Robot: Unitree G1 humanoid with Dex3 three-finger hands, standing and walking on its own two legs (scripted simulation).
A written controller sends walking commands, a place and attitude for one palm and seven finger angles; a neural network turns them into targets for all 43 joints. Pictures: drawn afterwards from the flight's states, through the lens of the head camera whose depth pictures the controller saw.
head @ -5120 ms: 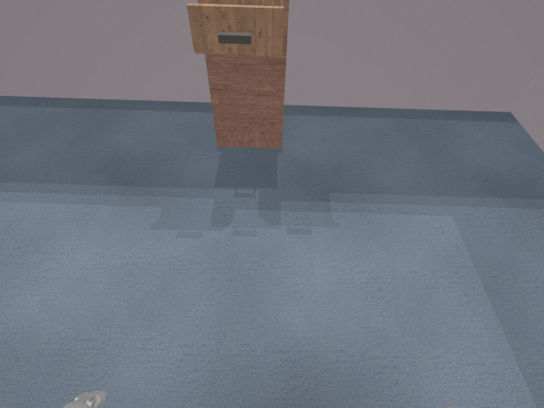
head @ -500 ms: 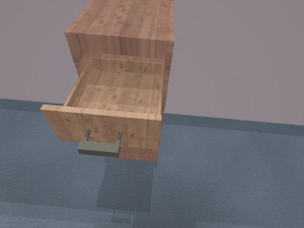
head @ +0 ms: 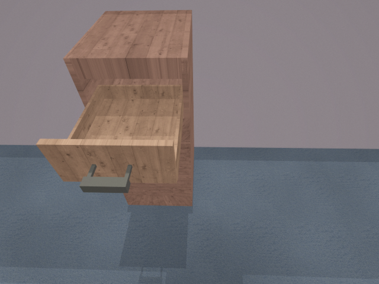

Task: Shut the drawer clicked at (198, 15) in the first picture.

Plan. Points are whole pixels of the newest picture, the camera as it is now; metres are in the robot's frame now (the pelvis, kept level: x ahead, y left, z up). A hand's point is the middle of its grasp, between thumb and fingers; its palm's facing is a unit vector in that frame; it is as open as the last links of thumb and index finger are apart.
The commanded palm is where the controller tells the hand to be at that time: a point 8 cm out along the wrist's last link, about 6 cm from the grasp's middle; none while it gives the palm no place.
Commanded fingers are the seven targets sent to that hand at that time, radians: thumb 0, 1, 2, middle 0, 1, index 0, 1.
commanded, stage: come to a stop and stand still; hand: left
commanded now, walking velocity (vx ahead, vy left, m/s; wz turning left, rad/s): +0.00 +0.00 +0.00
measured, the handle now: (108, 176) +0.37 +0.23 +0.00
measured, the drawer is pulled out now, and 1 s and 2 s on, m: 0.29 0.29 0.29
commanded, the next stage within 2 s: look again from close up in 0.88 s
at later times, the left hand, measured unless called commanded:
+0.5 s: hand out of the picture +0.02 +0.17 -0.18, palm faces +0.06 -0.98 -0.17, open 7.4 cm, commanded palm none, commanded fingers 0.00 0.90 0.90 -0.20 -0.30 -0.20 -0.30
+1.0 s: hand out of the picture +0.02 +0.19 -0.17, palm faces +0.04 -0.98 -0.19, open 7.4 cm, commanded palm none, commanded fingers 0.00 0.90 0.90 -0.20 -0.30 -0.20 -0.30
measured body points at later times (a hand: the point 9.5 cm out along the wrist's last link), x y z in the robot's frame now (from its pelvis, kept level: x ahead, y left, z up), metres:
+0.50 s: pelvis +0.03 +0.01 +0.00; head +0.05 +0.01 +0.45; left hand +0.02 +0.22 -0.16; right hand -0.01 -0.19 -0.16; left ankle +0.08 +0.16 -0.74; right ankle -0.03 -0.09 -0.74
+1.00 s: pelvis +0.04 +0.02 +0.00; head +0.05 +0.02 +0.45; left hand +0.02 +0.24 -0.16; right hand +0.06 -0.21 -0.15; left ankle +0.08 +0.16 -0.74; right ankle -0.03 -0.09 -0.74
